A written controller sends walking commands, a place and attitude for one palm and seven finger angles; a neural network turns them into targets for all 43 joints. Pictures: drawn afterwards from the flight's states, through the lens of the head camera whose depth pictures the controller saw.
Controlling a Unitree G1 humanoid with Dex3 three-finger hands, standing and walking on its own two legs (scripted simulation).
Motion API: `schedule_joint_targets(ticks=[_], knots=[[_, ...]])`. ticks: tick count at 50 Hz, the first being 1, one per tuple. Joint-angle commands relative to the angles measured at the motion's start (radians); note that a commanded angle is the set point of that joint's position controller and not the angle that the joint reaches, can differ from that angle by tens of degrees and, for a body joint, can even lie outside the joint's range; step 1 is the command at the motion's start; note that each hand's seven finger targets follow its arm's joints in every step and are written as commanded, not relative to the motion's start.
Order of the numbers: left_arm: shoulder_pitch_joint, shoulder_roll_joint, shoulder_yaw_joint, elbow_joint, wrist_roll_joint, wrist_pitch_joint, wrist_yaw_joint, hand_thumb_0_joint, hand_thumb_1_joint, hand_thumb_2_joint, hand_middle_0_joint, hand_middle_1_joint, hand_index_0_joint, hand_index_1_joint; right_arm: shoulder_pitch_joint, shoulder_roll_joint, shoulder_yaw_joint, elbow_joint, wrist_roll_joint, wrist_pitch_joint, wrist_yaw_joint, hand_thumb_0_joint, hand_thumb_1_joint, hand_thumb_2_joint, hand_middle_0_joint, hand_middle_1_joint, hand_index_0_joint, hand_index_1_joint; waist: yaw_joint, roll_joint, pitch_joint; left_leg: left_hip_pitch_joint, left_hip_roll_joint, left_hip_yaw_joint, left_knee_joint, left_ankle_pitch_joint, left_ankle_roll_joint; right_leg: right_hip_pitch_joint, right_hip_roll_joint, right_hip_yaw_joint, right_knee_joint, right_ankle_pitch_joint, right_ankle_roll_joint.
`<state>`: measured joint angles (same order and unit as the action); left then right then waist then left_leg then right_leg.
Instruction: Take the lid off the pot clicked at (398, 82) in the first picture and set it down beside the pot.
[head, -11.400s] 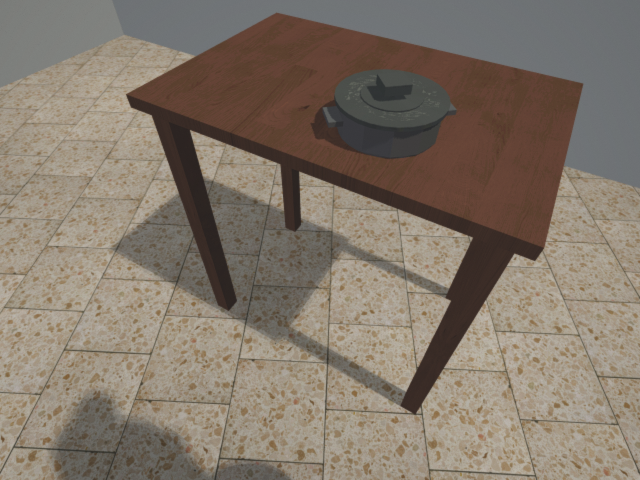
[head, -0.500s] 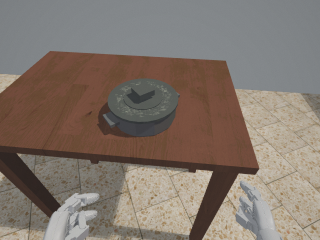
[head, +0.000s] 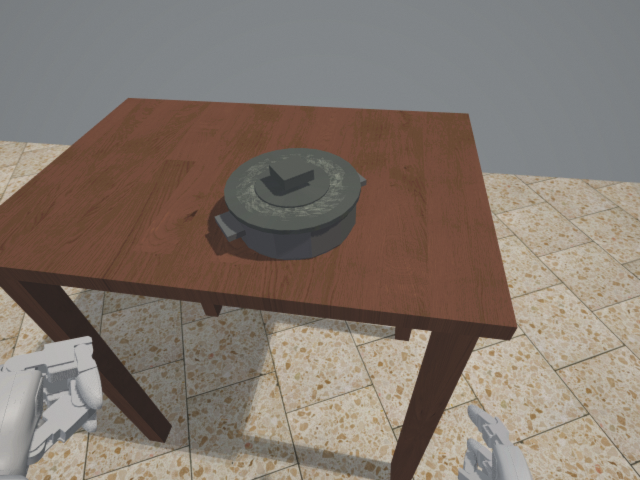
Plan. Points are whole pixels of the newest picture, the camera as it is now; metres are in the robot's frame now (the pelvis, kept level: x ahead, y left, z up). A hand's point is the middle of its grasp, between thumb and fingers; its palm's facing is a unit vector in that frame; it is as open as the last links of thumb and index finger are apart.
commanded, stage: raise the hand higher, near the body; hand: left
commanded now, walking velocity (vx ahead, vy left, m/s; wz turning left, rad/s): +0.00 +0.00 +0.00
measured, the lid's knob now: (291, 172) +0.49 +0.11 +0.16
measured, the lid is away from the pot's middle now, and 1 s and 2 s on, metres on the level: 0.00 0.00 0.00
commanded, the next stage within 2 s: reach forward and open the fingers in 0.66 s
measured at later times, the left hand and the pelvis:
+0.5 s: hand (70, 341) +0.17 +0.24 +0.19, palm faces +0.39 -0.82 -0.41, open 3.1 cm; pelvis +0.00 +0.01 +0.00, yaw -1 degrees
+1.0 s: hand (44, 295) +0.20 +0.27 +0.21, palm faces +0.32 -0.07 -0.95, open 2.9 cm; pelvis -0.01 +0.02 +0.00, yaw -1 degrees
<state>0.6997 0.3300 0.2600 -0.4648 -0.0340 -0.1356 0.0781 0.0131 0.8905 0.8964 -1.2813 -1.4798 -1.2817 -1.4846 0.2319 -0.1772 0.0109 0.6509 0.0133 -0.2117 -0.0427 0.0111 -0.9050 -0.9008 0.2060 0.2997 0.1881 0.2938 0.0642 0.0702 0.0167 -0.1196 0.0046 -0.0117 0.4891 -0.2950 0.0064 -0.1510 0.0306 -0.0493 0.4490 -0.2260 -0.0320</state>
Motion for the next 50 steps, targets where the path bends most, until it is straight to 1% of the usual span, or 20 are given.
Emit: schedule_joint_targets(ticks=[1, 10, 13, 15, 18, 20, 22, 25, 29, 30, 32, 38, 39, 40, 41, 42, 44, 46, 48, 50], knots=[[-0.034, 0.151, 0.124, -0.234, -0.001, -0.088, 0.016, 0.000, 0.900, 0.900, -1.300, -1.500, -1.300, -1.500, -0.214, -0.108, -0.051, -0.197, 0.003, -0.095, -0.013, 0.000, -0.900, -0.900, 0.200, 0.300, 0.200, 0.300, 0.015, -0.058, -0.032, -0.040, 0.004, 0.024, -0.078, 0.112, 0.029, -0.022, -0.056, 0.036, -0.130, -0.063, 0.030], [-0.076, 0.166, 0.173, -0.265, -0.007, -0.112, 0.024, 0.000, 0.900, 0.900, -1.300, -1.500, -1.300, -1.500, -0.206, -0.115, -0.055, -0.178, 0.004, -0.105, -0.013, 0.000, -0.900, -0.900, 0.200, 0.300, 0.200, 0.300, 0.016, -0.044, -0.041, -0.007, 0.008, 0.027, -0.080, 0.156, 0.027, -0.014, -0.045, 0.036, -0.107, 0.019, 0.026], [-0.105, 0.154, 0.150, -0.296, -0.008, -0.115, 0.022, 0.000, 0.900, 0.900, -1.300, -1.500, -1.300, -1.500, -0.200, -0.113, -0.047, -0.180, 0.002, -0.107, -0.014, 0.000, -0.900, -0.900, 0.200, 0.300, 0.200, 0.300, 0.018, 0.006, -0.038, -0.003, 0.008, 0.025, -0.087, 0.187, 0.025, 0.003, -0.048, 0.032, -0.090, 0.074, 0.020], [-0.100, 0.172, 0.183, -0.302, -0.012, -0.113, 0.022, 0.000, 0.900, 0.900, -1.300, -1.500, -1.300, -1.500, -0.206, -0.117, -0.048, -0.182, 0.002, -0.100, -0.006, 0.000, -0.900, -0.900, 0.200, 0.300, 0.200, 0.300, 0.020, -0.026, -0.050, -0.003, 0.011, 0.017, -0.086, 0.205, 0.021, 0.011, -0.040, 0.029, -0.078, 0.096, 0.019], [-0.171, 0.150, 0.151, -0.317, -0.014, -0.113, 0.015, 0.000, 0.900, 0.900, -1.300, -1.500, -1.300, -1.500, -0.198, -0.114, -0.038, -0.185, 0.002, -0.090, -0.005, 0.000, -0.900, -0.900, 0.200, 0.300, 0.200, 0.300, 0.014, -0.003, -0.013, -0.010, 0.013, 0.013, -0.097, 0.203, 0.018, 0.005, -0.042, 0.024, -0.076, 0.096, 0.016], [-0.173, 0.172, 0.183, -0.345, -0.016, -0.113, 0.017, 0.000, 0.900, 0.900, -1.300, -1.500, -1.300, -1.500, -0.207, -0.119, -0.039, -0.191, 0.001, -0.092, 0.001, 0.000, -0.900, -0.900, 0.200, 0.300, 0.200, 0.300, 0.017, 0.014, -0.037, 0.002, 0.015, 0.012, -0.091, 0.214, 0.016, 0.009, -0.039, 0.024, -0.068, 0.110, 0.014], [-0.193, 0.155, 0.162, -0.350, -0.018, -0.113, 0.013, 0.000, 0.900, 0.900, -1.300, -1.500, -1.300, -1.500, -0.197, -0.115, -0.032, -0.192, -0.001, -0.085, 0.002, 0.000, -0.900, -0.900, 0.200, 0.300, 0.200, 0.300, 0.016, 0.012, -0.031, -0.005, 0.017, 0.005, -0.097, 0.222, 0.012, 0.016, -0.041, 0.021, -0.062, 0.114, 0.010], [-0.191, 0.188, 0.212, -0.350, -0.022, -0.109, 0.017, 0.000, 0.900, 0.900, -1.300, -1.500, -1.300, -1.500, -0.206, -0.116, -0.038, -0.193, 0.001, -0.080, 0.003, 0.000, -0.900, -0.900, 0.200, 0.300, 0.200, 0.300, 0.021, 0.004, -0.053, 0.001, 0.018, 0.009, -0.089, 0.245, 0.013, 0.024, -0.039, 0.026, -0.056, 0.145, 0.010], [-0.252, 0.179, 0.195, -0.373, -0.024, -0.114, 0.015, 0.000, 0.900, 0.900, -1.300, -1.500, -1.300, -1.500, -0.195, -0.116, -0.030, -0.191, 0.000, -0.072, 0.005, 0.000, -0.900, -0.900, 0.200, 0.300, 0.200, 0.300, 0.018, 0.027, -0.052, 0.002, 0.020, 0.003, -0.096, 0.247, 0.009, 0.027, -0.044, 0.022, -0.055, 0.133, 0.008], [-0.241, 0.198, 0.230, -0.363, -0.029, -0.111, 0.018, 0.000, 0.900, 0.900, -1.300, -1.500, -1.300, -1.500, -0.208, -0.120, -0.033, -0.191, 0.001, -0.072, 0.007, 0.000, -0.900, -0.900, 0.200, 0.300, 0.200, 0.300, 0.020, 0.010, -0.052, -0.001, 0.022, 0.003, -0.094, 0.234, 0.010, 0.021, -0.041, 0.022, -0.055, 0.126, 0.008], [-0.281, 0.184, 0.214, -0.336, -0.030, -0.112, 0.017, 0.000, 0.900, 0.900, -1.300, -1.500, -1.300, -1.500, -0.201, -0.116, -0.030, -0.184, 0.001, -0.065, 0.004, 0.000, -0.900, -0.900, 0.200, 0.300, 0.200, 0.300, 0.015, -0.023, -0.026, -0.014, 0.023, -0.001, -0.103, 0.218, 0.011, 0.015, -0.043, 0.017, -0.061, 0.104, 0.007], [-0.342, 0.212, 0.245, -0.370, -0.034, -0.126, 0.023, 0.000, 0.900, 0.900, -1.300, -1.500, -1.300, -1.500, -0.203, -0.119, -0.027, -0.177, 0.002, -0.069, 0.006, 0.000, -0.900, -0.900, 0.200, 0.300, 0.200, 0.300, 0.019, 0.019, -0.058, 0.004, 0.022, -0.001, -0.105, 0.209, 0.011, 0.020, -0.047, 0.020, -0.063, 0.091, 0.003], [-0.364, 0.439, 0.216, -0.395, 0.327, -0.020, 0.057, 0.000, 0.877, 0.921, -1.295, -1.465, -1.295, -1.465, -0.225, -0.198, -0.014, -0.220, -0.032, 0.008, 0.016, 0.000, -0.900, -0.900, 0.200, 0.300, 0.200, 0.300, 0.046, 0.084, -0.067, -0.147, 0.003, 0.027, -0.096, 0.224, -0.008, -0.014, -0.045, 0.023, 0.002, 0.109, 0.013], [-0.374, 0.371, 0.211, -0.455, 0.321, 0.039, 0.076, 0.000, 0.855, 0.942, -1.291, -1.429, -1.291, -1.429, -0.267, -0.163, -0.020, -0.284, -0.015, 0.047, 0.026, 0.000, -0.900, -0.900, 0.200, 0.300, 0.200, 0.300, 0.042, 0.115, -0.059, -0.160, 0.003, 0.040, -0.088, 0.240, -0.016, -0.005, -0.049, 0.006, 0.017, 0.112, 0.003], [-0.398, 0.391, 0.197, -0.410, 0.412, 0.079, 0.081, 0.000, 0.833, 0.963, -1.287, -1.394, -1.287, -1.394, -0.247, -0.161, -0.019, -0.272, -0.020, 0.085, 0.032, 0.000, -0.900, -0.900, 0.200, 0.300, 0.200, 0.300, 0.046, 0.094, -0.047, -0.190, -0.001, 0.040, -0.095, 0.206, -0.015, -0.024, -0.047, 0.001, 0.031, 0.066, -0.003], [-0.332, 0.402, 0.207, -0.358, 0.461, 0.121, 0.078, 0.000, 0.811, 0.984, -1.283, -1.358, -1.283, -1.358, -0.252, -0.166, -0.025, -0.286, -0.016, 0.124, 0.040, 0.000, -0.900, -0.900, 0.200, 0.300, 0.200, 0.300, 0.057, 0.046, -0.055, -0.183, -0.002, 0.042, -0.085, 0.197, -0.006, -0.019, -0.039, 0.004, 0.027, 0.058, -0.004], [-0.359, 0.488, 0.212, -0.367, 0.567, 0.181, 0.055, 0.000, 0.766, 1.026, -1.274, -1.287, -1.274, -1.287, -0.275, -0.190, -0.022, -0.316, -0.006, 0.191, 0.051, 0.000, -0.900, -0.900, 0.200, 0.300, 0.200, 0.300, 0.058, 0.004, -0.102, -0.172, -0.009, 0.042, -0.068, 0.189, 0.007, -0.010, -0.042, 0.027, 0.017, 0.061, 0.001], [-0.428, 0.577, 0.223, -0.388, 0.643, 0.224, 0.014, 0.000, 0.714, 1.068, -1.263, -1.216, -1.263, -1.216, -0.306, -0.199, -0.017, -0.337, 0.007, 0.229, 0.054, 0.000, -0.900, -0.900, 0.200, 0.300, 0.200, 0.300, 0.057, 0.024, -0.196, -0.164, -0.010, 0.037, -0.048, 0.200, 0.011, 0.006, -0.047, 0.039, 0.026, 0.072, 0.005], [-0.422, 0.601, 0.205, -0.276, 0.694, 0.254, -0.042, 0.000, 0.656, 1.110, -1.250, -1.145, -1.250, -1.145, -0.299, -0.206, -0.022, -0.320, 0.019, 0.248, 0.056, 0.000, -0.900, -0.900, 0.200, 0.300, 0.200, 0.300, 0.049, -0.006, -0.186, -0.147, -0.009, 0.023, -0.047, 0.220, 0.013, -0.013, -0.047, 0.037, 0.016, 0.087, 0.013], [-0.427, 0.626, 0.197, -0.244, 0.696, 0.267, -0.111, 0.000, 0.592, 1.152, -1.236, -1.074, -1.236, -1.074, -0.336, -0.209, -0.021, -0.335, 0.043, 0.248, 0.062, 0.000, -0.900, -0.900, 0.200, 0.300, 0.200, 0.300, 0.046, -0.007, -0.200, -0.119, -0.010, 0.010, -0.041, 0.246, 0.016, -0.001, -0.039, 0.044, 0.011, 0.132, 0.017]])
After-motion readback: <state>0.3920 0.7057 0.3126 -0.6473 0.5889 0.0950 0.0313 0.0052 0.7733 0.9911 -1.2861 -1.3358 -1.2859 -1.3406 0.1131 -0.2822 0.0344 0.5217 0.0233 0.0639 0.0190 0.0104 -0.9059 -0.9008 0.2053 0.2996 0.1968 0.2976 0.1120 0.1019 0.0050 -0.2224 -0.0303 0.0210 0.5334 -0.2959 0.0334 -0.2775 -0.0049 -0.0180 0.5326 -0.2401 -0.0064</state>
